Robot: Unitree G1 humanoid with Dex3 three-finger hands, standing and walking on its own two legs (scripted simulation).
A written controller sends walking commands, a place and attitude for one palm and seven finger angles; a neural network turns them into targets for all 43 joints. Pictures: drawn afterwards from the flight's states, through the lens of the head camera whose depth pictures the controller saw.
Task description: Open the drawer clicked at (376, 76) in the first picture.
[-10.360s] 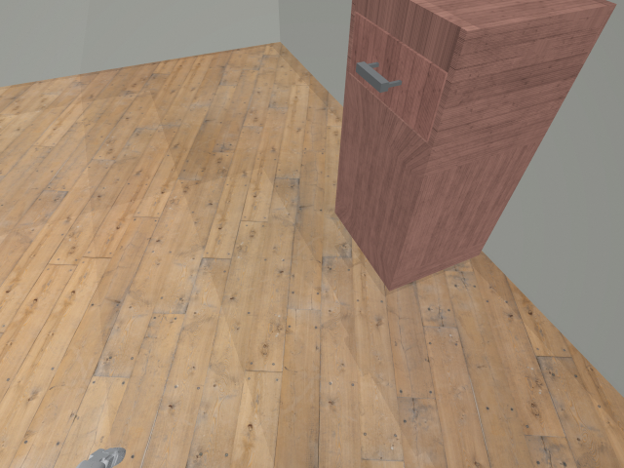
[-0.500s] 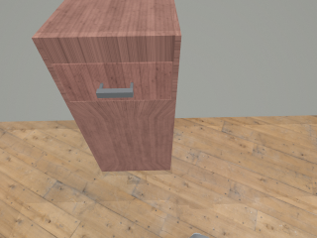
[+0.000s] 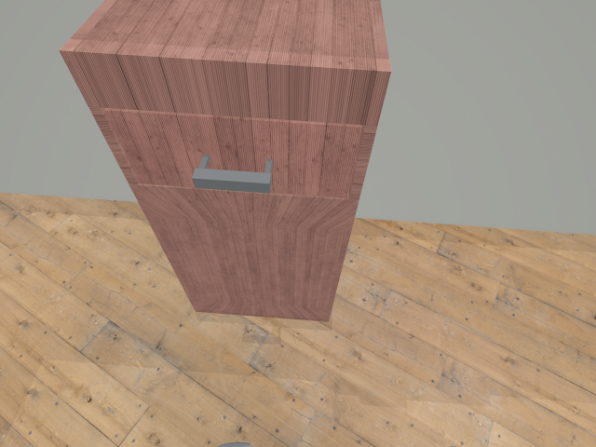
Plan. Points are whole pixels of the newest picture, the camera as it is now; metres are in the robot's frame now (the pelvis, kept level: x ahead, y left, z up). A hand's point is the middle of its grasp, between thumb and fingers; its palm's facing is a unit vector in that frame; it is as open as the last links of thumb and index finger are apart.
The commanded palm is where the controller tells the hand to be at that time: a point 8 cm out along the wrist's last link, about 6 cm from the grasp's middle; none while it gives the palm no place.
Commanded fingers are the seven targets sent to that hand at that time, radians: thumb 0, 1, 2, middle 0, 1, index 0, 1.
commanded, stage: come to a stop and stand still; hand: left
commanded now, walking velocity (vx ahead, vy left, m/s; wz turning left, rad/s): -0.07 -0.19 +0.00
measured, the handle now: (235, 171) +0.54 +0.17 +0.00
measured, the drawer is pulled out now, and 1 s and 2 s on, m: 0.00 0.00 0.00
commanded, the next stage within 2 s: look again from close up in 0.96 s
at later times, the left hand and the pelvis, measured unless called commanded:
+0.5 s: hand out of the picture +0.04 +0.17 -0.17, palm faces -0.03 -0.97 -0.24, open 7.4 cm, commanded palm none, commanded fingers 0.00 0.90 0.90 -0.20 -0.30 -0.20 -0.30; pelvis -0.04 -0.03 +0.00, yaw -2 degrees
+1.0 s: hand out of the picture -0.05 +0.09 -0.17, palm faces +0.03 -0.98 -0.18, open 7.3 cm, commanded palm none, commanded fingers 0.00 0.90 0.90 -0.20 -0.30 -0.20 -0.30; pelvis -0.04 -0.07 +0.01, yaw -1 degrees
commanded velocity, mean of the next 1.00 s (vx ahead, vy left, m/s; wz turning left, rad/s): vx -0.01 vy -0.04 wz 0.00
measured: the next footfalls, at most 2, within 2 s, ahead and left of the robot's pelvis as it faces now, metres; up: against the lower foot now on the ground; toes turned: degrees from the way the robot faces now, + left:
right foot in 0.50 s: +0.01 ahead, -0.16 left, +0.00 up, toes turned -3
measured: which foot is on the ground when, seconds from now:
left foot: down 0.00-1.00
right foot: down 0.00-0.02, up 0.04-0.48, down 0.50-1.00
